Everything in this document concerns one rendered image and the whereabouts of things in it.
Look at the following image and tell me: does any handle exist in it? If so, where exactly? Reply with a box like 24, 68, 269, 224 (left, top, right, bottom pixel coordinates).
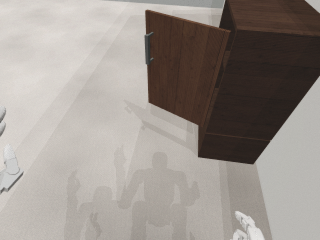
144, 32, 154, 65

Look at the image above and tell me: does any right robot hand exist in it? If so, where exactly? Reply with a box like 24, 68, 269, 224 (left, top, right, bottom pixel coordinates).
230, 211, 265, 240

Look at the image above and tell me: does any cupboard door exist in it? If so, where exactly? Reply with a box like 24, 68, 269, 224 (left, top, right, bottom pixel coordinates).
145, 9, 231, 127

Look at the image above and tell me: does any left robot hand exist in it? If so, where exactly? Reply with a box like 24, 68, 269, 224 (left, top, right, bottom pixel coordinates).
0, 105, 24, 194

